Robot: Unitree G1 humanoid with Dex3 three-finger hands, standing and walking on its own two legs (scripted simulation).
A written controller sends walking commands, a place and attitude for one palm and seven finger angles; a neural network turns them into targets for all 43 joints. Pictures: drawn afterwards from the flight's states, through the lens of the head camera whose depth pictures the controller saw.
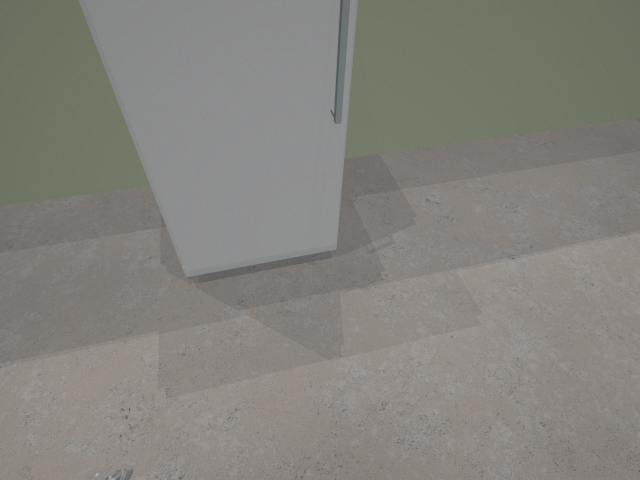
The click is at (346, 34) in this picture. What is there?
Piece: fridge door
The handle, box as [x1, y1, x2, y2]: [331, 0, 349, 123]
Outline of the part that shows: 349,0 340,0 335,105 333,108 331,108 331,112 334,117 335,123 339,123 341,120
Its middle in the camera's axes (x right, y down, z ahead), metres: +0.05 -0.49 +0.92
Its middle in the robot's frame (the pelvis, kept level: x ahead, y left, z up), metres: +1.03 +0.02 +0.13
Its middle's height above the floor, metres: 0.90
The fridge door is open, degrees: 0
